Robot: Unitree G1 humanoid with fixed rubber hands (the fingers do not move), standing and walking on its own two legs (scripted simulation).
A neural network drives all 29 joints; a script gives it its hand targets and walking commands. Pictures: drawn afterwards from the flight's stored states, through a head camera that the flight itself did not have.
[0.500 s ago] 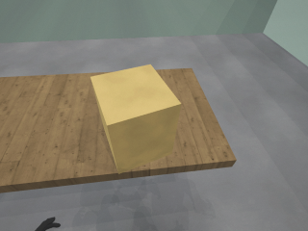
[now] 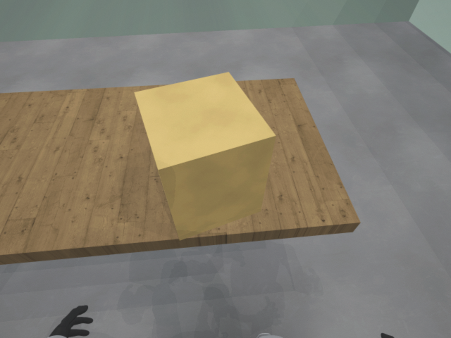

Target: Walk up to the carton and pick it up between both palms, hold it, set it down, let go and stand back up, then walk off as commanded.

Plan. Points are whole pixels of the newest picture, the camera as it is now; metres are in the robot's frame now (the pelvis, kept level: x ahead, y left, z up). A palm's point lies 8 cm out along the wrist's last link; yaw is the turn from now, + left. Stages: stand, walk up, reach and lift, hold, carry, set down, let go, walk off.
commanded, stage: reach and lift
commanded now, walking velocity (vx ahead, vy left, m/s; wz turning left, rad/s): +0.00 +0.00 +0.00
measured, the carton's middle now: (203, 157) +0.47 +0.06 +0.03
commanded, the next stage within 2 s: none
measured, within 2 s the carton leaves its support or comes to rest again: neither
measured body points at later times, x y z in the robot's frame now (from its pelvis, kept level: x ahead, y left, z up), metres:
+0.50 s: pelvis +0.01 +0.00 +0.02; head +0.01 +0.00 +0.47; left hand +0.18 +0.26 -0.07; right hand +0.17 -0.30 -0.06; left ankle +0.00 +0.12 -0.72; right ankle +0.08 -0.10 -0.72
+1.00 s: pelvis +0.01 -0.02 +0.02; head -0.01 -0.04 +0.47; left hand +0.18 +0.21 -0.02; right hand +0.19 -0.29 -0.03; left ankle +0.00 +0.12 -0.72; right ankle +0.08 -0.10 -0.72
